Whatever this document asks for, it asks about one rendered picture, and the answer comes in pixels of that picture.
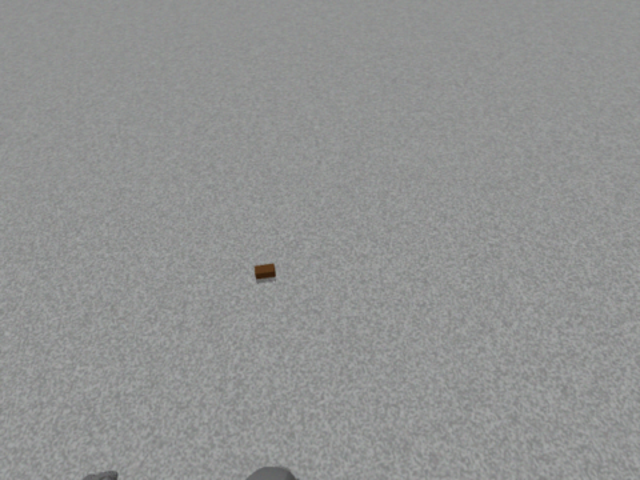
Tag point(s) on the small box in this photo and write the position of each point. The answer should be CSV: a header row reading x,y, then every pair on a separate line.
x,y
265,271

